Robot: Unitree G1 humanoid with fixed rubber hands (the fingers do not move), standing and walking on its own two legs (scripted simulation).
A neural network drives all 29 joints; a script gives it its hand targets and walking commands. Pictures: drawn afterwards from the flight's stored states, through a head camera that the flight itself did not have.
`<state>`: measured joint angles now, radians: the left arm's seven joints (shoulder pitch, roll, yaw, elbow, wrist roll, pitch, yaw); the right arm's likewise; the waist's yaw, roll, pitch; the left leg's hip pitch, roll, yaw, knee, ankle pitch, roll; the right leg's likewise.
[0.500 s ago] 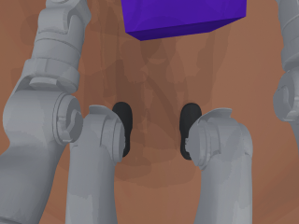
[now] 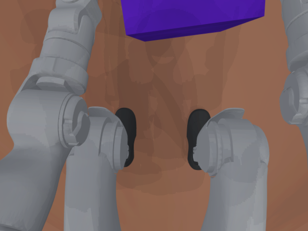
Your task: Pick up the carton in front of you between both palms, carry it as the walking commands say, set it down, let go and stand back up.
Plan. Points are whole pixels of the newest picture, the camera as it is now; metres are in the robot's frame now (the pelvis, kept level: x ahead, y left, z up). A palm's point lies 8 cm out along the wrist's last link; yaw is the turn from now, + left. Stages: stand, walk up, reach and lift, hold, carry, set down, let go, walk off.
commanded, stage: reach and lift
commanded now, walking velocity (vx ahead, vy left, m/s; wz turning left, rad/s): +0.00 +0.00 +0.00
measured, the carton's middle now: out of the picture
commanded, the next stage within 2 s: none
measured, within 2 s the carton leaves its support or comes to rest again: leaves its support in 0.46 s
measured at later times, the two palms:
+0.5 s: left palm out of the picture +0.56 +0.10 -0.16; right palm out of the picture +0.56 -0.21 -0.17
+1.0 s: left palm out of the picture +0.51 +0.10 +0.04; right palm out of the picture +0.50 -0.20 +0.04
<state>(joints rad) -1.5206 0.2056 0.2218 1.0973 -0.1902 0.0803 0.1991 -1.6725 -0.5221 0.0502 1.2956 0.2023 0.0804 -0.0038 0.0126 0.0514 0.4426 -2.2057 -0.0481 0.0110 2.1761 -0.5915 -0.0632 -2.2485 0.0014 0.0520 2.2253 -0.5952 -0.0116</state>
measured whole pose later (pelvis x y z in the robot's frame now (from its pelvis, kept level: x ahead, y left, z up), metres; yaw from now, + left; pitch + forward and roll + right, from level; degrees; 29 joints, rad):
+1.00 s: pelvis -0.01 +0.02 +0.10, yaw -5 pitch +42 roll +3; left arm -1.15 -0.08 0.61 0.65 0.25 0.38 0.10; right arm -1.27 -0.14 -0.43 0.88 -0.28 0.38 0.03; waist 0.01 0.02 -0.07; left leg -2.06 -0.08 -0.04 1.81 -0.49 -0.07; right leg -2.10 0.06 0.08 1.81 -0.45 0.03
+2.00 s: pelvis +0.08 +0.01 +0.35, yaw -7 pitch +17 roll +0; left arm -0.41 -0.17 0.37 0.49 0.23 0.40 0.04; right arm -0.44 0.12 -0.34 0.53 -0.25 0.41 0.00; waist 0.00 0.02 -0.16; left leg -0.79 -0.04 -0.08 0.87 -0.37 -0.02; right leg -0.81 0.03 0.07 0.86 -0.34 0.02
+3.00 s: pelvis +0.10 +0.01 +0.41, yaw -7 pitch -5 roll +0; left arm -0.29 -0.16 0.26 0.32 0.29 0.64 -0.02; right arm -0.28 0.16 -0.24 0.31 -0.29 0.65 0.01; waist 0.00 0.01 0.02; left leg -0.10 -0.02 -0.09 0.39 -0.21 -0.01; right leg -0.12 0.02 0.07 0.39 -0.19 0.01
